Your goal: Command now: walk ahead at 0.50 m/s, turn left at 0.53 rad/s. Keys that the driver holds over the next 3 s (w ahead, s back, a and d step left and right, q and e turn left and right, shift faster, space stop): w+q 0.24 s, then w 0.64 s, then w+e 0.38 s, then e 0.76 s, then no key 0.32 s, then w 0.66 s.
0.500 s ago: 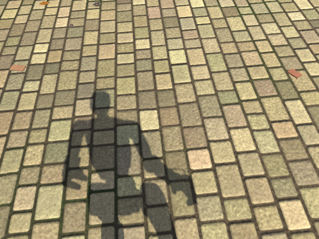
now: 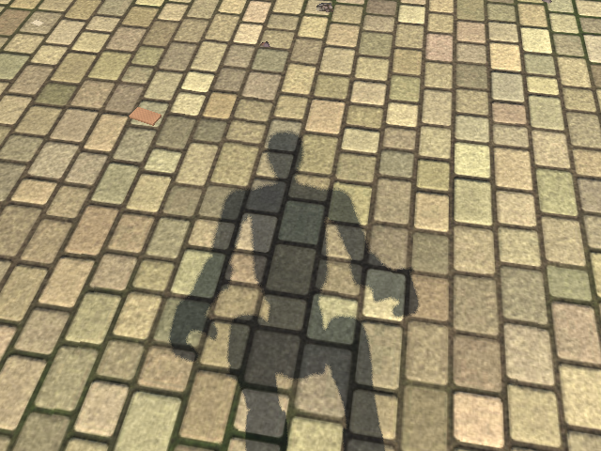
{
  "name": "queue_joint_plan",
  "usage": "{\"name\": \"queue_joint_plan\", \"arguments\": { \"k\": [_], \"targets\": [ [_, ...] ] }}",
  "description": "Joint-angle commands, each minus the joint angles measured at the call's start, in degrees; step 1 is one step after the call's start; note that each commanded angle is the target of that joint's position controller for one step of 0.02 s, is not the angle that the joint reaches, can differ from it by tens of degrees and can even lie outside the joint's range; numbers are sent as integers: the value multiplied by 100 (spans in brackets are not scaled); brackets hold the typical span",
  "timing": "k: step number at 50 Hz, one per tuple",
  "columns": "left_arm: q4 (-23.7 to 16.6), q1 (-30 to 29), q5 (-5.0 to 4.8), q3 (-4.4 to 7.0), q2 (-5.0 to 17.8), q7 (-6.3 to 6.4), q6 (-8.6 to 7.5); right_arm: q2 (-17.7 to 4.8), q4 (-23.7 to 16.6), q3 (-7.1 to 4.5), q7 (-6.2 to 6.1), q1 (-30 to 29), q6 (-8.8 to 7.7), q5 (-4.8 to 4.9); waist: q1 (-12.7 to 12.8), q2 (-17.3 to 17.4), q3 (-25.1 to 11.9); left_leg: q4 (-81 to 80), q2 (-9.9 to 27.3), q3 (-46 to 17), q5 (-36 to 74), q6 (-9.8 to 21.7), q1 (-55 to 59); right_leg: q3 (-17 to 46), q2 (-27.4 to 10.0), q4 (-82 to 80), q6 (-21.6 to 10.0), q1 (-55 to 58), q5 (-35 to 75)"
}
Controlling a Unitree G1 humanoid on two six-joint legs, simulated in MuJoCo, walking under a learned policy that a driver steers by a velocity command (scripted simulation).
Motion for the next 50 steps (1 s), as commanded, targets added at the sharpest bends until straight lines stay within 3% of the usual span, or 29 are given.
{"name": "queue_joint_plan", "arguments": {
  "k": [1, 4, 6, 9, 12, 14, 16, 17, 18, 19, 20, 21, 22, 23, 24, 27, 32, 36, 39, 41, 42, 43, 44, 45, 46, 47, 48, 49, 50],
  "targets": [
    [-672, -332, 90, 208, 800, 11, -213, -651, -387, -191, -98, 392, -51, -91, -102, 72, -675, -1592, 1563, -2370, 1125, 1237, 2031, 463, -487, -132, 36, -1936, 569],
    [-710, -241, 143, 182, 601, 34, -28, -716, -410, -220, -162, 331, -75, -49, 79, 186, -489, -1827, 1365, -1919, 1632, 1288, 1193, 296, -473, -841, 318, -1641, 809],
    [-844, -666, 160, 120, 460, 47, 3, -875, -357, -272, -235, 461, -65, -25, -33, 222, -329, -1864, 1160, -1610, 1596, 1146, 853, 210, -372, -1693, 443, -1579, 1502],
    [-984, -1358, 122, 47, 316, -8, -42, -936, -261, -300, -298, 726, -4, 22, -328, 366, -293, -1727, 873, -1404, 985, 828, 619, 158, -63, -3075, 461, -1045, 2724],
    [-1100, -1706, 16, 94, 481, -71, -92, -947, -145, -313, -311, 1023, 41, 68, -452, 466, -309, -1488, 1037, -1821, 459, 713, 912, 310, 89, -3660, 407, -798, 2908],
    [-1077, -1626, 8, 153, 636, -120, -137, -850, -94, -289, -328, 1100, 52, 56, -392, 557, -355, -1177, 1253, -2097, 280, 626, 1370, 410, 31, -3898, 264, -731, 2703],
    [-999, -1307, 25, 211, 709, -136, -188, -795, -65, -282, -324, 1068, 72, 16, -198, 694, -367, -822, 1334, -2225, 529, 511, 1570, 286, 27, -4069, 39, -337, 2318],
    [-882, -886, 65, 279, 802, -111, -207, -662, -78, -236, -309, 1070, 76, -10, 13, 673, -555, -374, 1117, -2116, 982, 388, 1547, 170, 69, -4244, -127, 300, 2190],
    [-806, -209, 151, 352, 1022, -78, -234, -394, -144, -127, -284, 1072, 61, -59, 329, 371, -1177, 817, 815, -1788, 811, 195, 1184, 703, -528, -4132, -454, 1465, 2089],
    [-634, 515, 222, 501, 1548, -64, -183, -78, -197, -21, -285, 1832, 4, 43, 231, -1073, -2015, 2813, 19, -1027, -638, -275, -636, 2897, -1704, -4330, -1387, 3540, 1164],
    [-441, 846, 44, 484, 1333, -138, -135, -303, -168, -21, -296, 1921, -41, 94, 330, -1743, -1998, 3847, -9, -1026, -2391, -384, -1750, 4565, -2143, -5097, -1684, 3805, -390],
    [-507, 564, -27, 365, 941, -134, -118, -746, -195, -131, -290, 1365, -47, 121, 438, -1023, -1181, 4269, 270, -1185, -1990, -355, -2179, 4092, -1980, -5248, -1456, 3198, -955],
    [-570, 234, 23, 303, 785, -119, -74, -790, -305, -137, -296, 846, -38, 64, 400, -579, -705, 4233, 495, -937, -1557, -345, -2157, 3299, -1747, -5265, -1266, 2526, -492],
    [-565, 1, 68, 248, 660, -118, -44, -726, -399, -130, -284, 543, -56, -25, 302, -410, -341, 3911, 661, -811, -1239, -338, -2071, 2736, -1511, -5392, -1240, 1901, 129],
    [-554, -134, 106, 198, 545, -110, -46, -646, -411, -141, -263, 513, -63, -59, 146, -503, -229, 3582, 861, -768, -980, -335, -1819, 2355, -1324, -5509, -1187, 1515, 655],
    [-444, -122, 60, 182, 536, -104, -77, -361, -361, -85, -223, 630, -45, -38, -5, -654, -263, 2986, 992, -529, -693, -414, -1436, 1673, -1076, -5782, -1244, 1138, 1609],
    [-203, 137, -23, 255, 854, -51, -21, -127, -562, 37, -185, -221, -110, -66, 224, -447, -141, 1249, 1015, -308, 588, -555, -1366, 891, -960, -5988, -1210, 1186, 2484],
    [42, 559, -83, 251, 937, -45, 58, -120, -715, 54, -98, -888, -160, 6, 475, -419, -9, 347, 829, -147, 1205, -563, -1008, 645, -984, -5886, -1109, 1352, 2580],
    [195, 738, -102, 262, 994, -31, 152, -192, -866, 33, -17, -1202, -196, 32, 480, -454, 100, -20, 748, -145, 867, -397, -1040, 737, -1219, -5652, -1026, 1844, 2814],
    [245, 699, -103, 296, 1100, -1, 217, -323, -849, -19, 10, -1021, -220, 18, 277, -522, -16, -238, 633, -63, 512, -228, -620, 712, -1292, -5291, -917, 2077, 3555],
    [240, 591, -117, 304, 1147, 15, 243, -448, -730, -92, -5, -581, -226, -11, -21, -523, -277, -436, 482, 86, 529, -100, 91, 541, -1172, -4779, -817, 2041, 4449],
    [222, 573, -98, 264, 1054, 25, 253, -702, -486, -224, -52, 220, -215, -44, -397, -421, -814, -483, 449, 123, 659, 80, 1323, 305, -904, -3844, -672, 1724, 4930],
    [49, 496, 45, 140, 780, 37, 224, -1112, -295, -345, -122, 1311, -188, -114, -831, 123, -1690, -218, 1467, -972, 932, 470, 3099, 70, -602, -2145, -454, 572, 3583],
    [-35, 1206, 36, -74, 101, -3, 104, -1515, -203, -413, -115, 1525, -154, -130, -487, 1683, -2363, -741, 2783, -3533, -66, 1367, 4823, -5, 379, -205, -101, -1661, -401],
    [72, 904, -102, 65, 700, -38, 17, -931, -206, -286, -123, 1597, -127, -83, -752, 1120, -2242, -1149, 2747, -3946, -905, 1296, 4634, 670, 163, 465, -132, -2313, -857],
    [-98, 370, -225, 154, 951, -59, -23, -757, -207, -207, -141, 1229, -138, -76, -711, 822, -1354, -1284, 2557, -3048, -709, 1039, 3896, 614, -84, 535, -171, -2606, -362],
    [-139, 95, -204, 148, 877, -43, -19, -634, -216, -162, -140, 873, -150, -101, -537, 460, -937, -1447, 2301, -2392, -263, 881, 3146, 488, -324, 300, -145, -2428, 130],
    [-150, -23, -123, 167, 812, -32, 18, -477, -200, -120, -119, 600, -175, -126, -377, 391, -592, -1660, 2099, -1932, 102, 801, 2539, 467, -458, -2, -94, -2260, 442],
    [-110, 106, -108, 182, 728, -29, 92, -376, -181, -94, -110, 436, -223, -165, -182, 512, -481, -1869, 1960, -1566, 346, 726, 2108, 521, -584, -162, -61, -1919, 682]
  ]
}}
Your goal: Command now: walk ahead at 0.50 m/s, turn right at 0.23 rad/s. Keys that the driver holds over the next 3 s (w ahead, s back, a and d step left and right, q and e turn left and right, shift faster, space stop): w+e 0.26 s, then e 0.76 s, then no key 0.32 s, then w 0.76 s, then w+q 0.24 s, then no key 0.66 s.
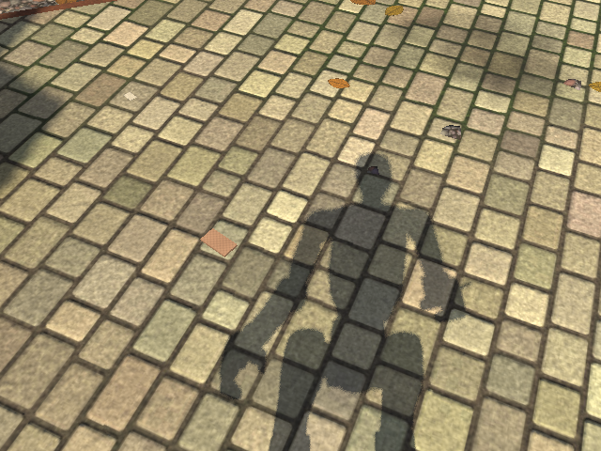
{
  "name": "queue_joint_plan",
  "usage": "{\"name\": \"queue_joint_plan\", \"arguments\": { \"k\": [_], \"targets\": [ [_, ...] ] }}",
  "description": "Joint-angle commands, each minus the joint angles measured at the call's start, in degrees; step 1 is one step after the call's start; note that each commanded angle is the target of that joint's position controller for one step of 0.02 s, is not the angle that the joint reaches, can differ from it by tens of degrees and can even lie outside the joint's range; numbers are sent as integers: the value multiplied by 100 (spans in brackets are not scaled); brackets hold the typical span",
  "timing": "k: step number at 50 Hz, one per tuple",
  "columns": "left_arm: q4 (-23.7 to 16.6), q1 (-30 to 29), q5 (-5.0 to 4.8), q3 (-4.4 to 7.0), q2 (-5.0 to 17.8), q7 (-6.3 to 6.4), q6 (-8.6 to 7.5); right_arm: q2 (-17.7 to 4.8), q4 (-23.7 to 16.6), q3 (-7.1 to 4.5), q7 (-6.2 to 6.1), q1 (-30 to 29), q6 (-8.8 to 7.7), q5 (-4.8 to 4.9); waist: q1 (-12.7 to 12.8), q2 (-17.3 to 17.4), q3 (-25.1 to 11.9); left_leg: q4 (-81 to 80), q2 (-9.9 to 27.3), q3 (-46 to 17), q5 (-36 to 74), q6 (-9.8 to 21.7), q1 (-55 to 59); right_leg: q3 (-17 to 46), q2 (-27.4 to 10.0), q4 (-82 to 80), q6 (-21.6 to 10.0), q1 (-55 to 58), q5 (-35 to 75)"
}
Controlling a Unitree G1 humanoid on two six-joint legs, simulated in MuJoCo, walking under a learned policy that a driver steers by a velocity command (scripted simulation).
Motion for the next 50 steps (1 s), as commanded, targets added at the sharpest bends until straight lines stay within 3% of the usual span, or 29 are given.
{"name": "queue_joint_plan", "arguments": {
  "k": [1, 4, 9, 13, 15, 17, 18, 19, 20, 21, 22, 23, 24, 25, 26, 28, 31, 35, 38, 41, 43, 44, 45, 46, 47, 48, 49, 50],
  "targets": [
    [-417, -86, 2, 157, 467, 24, 11, -540, -74, -192, -4, 380, -137, -47, -186, 726, -309, -1675, 1565, -1589, 504, 962, 1393, 334, -551, 57, 72, -1413, 606],
    [-492, -233, 17, 144, 262, 48, 158, -653, 124, -252, -31, 359, -244, -56, -82, 569, -65, -1966, 1587, -933, 1136, 984, 1077, 419, -565, -302, 191, -1582, 1068],
    [-722, -978, 55, 107, 149, -78, 119, -835, 352, -298, -128, 457, -223, -47, -285, 448, 151, -2099, 1365, 88, 1470, 740, 1200, 174, -455, -1904, 158, -1558, 2615],
    [-1074, -1734, 58, 51, 77, -206, 116, -1003, 608, -355, -182, 868, -111, 39, -573, 329, 385, -1995, 1592, 402, 1557, 653, 1864, -130, -387, -2699, -10, -1708, 2673],
    [-1253, -1893, 101, 80, 134, -283, 115, -1074, 661, -377, -224, 833, 18, 77, -523, 390, 432, -1513, 1650, 587, 2715, 527, 2200, -360, -245, -2979, -117, -1677, 2274],
    [-1303, -1562, 138, 185, 323, -351, 110, -1233, 621, -415, -313, 736, 142, 123, -281, 657, 38, -644, 1621, 709, 4598, 343, 2412, -704, 131, -3012, -280, -1035, 1747],
    [-1192, -1011, 127, 285, 491, -358, 110, -1282, 580, -429, -357, 653, 204, 138, 3, 719, -293, 122, 1534, 758, 5139, 230, 2355, -819, 364, -3091, -392, -379, 1625],
    [-997, -211, 128, 448, 781, -302, 105, -1248, 520, -406, -387, 547, 233, 163, 434, 573, -708, 1255, 1287, 860, 4825, 13, 1947, -770, 559, -3562, -578, 755, 2177],
    [-923, 323, 140, 602, 1281, -156, 154, -1034, 411, -315, -380, 747, 181, 20, 586, -206, -1220, 2990, 901, 877, 2537, -363, 638, 314, -176, -3601, -924, 2349, 4147],
    [-1124, -34, 224, 610, 1798, -86, 167, -317, 229, -74, -249, 1568, 58, -222, -214, -1436, -2057, 5167, -183, 254, -3098, -758, -1612, 2997, -1812, -3290, -2224, 4300, 6198],
    [-1315, 155, 213, 551, 1442, -108, 183, -862, 323, -145, -166, 1233, -51, -46, 352, -503, -3032, 5670, -117, -903, -3084, -667, -1725, 3493, -1957, -3759, -2436, 4345, 5535],
    [-1361, -193, 181, 479, 1166, -121, 172, -994, 127, -193, -161, 596, -66, 159, 361, -239, -2256, 5448, 144, -940, -2542, -537, -2038, 2685, -1644, -3944, -2140, 3730, 5088],
    [-1355, -527, 68, 431, 934, -101, 183, -928, 90, -178, -234, 376, -41, 112, 167, 141, -1465, 4960, 360, -816, -2058, -524, -2141, 2148, -1310, -4111, -1826, 2843, 4558],
    [-1408, -800, 42, 379, 767, -64, 220, -965, 125, -210, -312, 310, 32, 13, -4, 188, -1014, 4605, 494, -788, -1775, -561, -1945, 1869, -1119, -4299, -1660, 2025, 4264],
    [-1469, -944, 122, 365, 736, -34, 246, -1012, 106, -242, -338, 406, 129, -7, -207, 16, -864, 4394, 548, -829, -1584, -570, -1519, 1735, -989, -4486, -1607, 1358, 4140],
    [-1531, -1085, 215, 394, 802, -15, 264, -878, 117, -233, -364, 608, 251, -39, -387, -163, -829, 4020, 445, -741, -1416, -656, -1109, 1525, -822, -4608, -1599, 706, 4331],
    [-1505, -1013, 171, 437, 931, 86, 307, -747, 69, -193, -420, 481, 310, -80, -366, -215, -990, 3289, 316, -753, -1032, -806, -1130, 1420, -677, -4506, -1508, 614, 4405],
    [-1552, -1041, 100, 437, 944, 228, 486, -730, -75, -182, -398, -15, 374, -31, -207, -398, -967, 2413, 203, -900, -441, -871, -1116, 1718, -468, -4510, -1203, 600, 2486],
    [-1578, -1008, 120, 441, 943, 255, 562, -737, -176, -183, -352, -295, 327, -1, -91, -599, -783, 1771, 88, -986, -483, -836, -986, 2086, -433, -4452, -1137, 642, 1752],
    [-1609, -964, 106, 435, 903, 230, 604, -788, -208, -211, -286, -309, 212, 25, -62, -735, -796, 1063, -39, -997, -758, -727, -638, 2468, -474, -4099, -1102, 945, 2411],
    [-1671, -1114, 33, 407, 830, 235, 642, -803, -120, -254, -234, 15, 139, 44, -302, -750, -793, -173, -28, -890, -111, -564, 49, 2566, -284, -3767, -889, 964, 2634],
    [-1701, -1038, 28, 365, 684, 246, 658, -987, -82, -317, -237, 166, 120, 5, -312, -546, -825, -638, 425, -1112, 573, -387, 689, 2407, -29, -3430, -633, 637, 1963],
    [-1682, -627, 119, 278, 330, 232, 662, -1371, -186, -386, -281, 55, 169, -81, 8, 750, -975, -703, 1719, -2172, 1824, 122, 1344, 1504, 625, -2187, -280, 3, -169],
    [-1876, -734, 80, 375, 658, 221, 600, -1515, -108, -432, -255, 154, 226, -275, 5, 2056, -695, -838, 2463, -3434, 2838, 1124, 1337, 700, 1181, -1160, 36, -1165, -1652],
    [-1731, -547, 152, 509, 1097, 210, 566, -1212, -220, -373, -257, 58, 225, -204, -39, 1462, -729, -738, 2538, -3239, 2863, 1318, 1376, 771, 763, -117, 262, -1326, -1453],
    [-1589, -552, 83, 568, 1177, 207, 604, -947, -267, -308, -281, -90, 240, -144, -44, 1033, -667, -600, 2159, -2545, 2703, 1081, 1333, 702, 672, 264, 381, -1352, -1058],
    [-1473, -502, 55, 560, 1027, 238, 689, -851, -313, -282, -296, -230, 272, -85, 4, 803, -605, -527, 1816, -2052, 2419, 845, 1337, 611, 597, 463, 504, -1381, -783],
    [-1498, -546, 57, 531, 913, 242, 750, -826, -310, -270, -317, -301, 298, -20, -32, 821, -506, -526, 1733, -1815, 2402, 806, 1317, 546, 534, 615, 593, -1488, -538]
  ]
}}
Over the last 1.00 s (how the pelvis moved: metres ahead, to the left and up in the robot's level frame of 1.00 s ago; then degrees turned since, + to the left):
0.54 0.07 0.01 12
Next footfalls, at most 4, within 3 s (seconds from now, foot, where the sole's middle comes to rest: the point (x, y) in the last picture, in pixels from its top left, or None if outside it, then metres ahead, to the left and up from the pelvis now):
0.40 right None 0.36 -0.17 -0.77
0.88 left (307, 447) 0.48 0.01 -0.77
1.26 right None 0.30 -0.19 -0.77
1.70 left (338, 430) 0.52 -0.05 -0.77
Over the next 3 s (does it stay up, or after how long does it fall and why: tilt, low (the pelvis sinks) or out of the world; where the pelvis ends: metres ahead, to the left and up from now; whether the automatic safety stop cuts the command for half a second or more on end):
stays up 0.80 -0.42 0.00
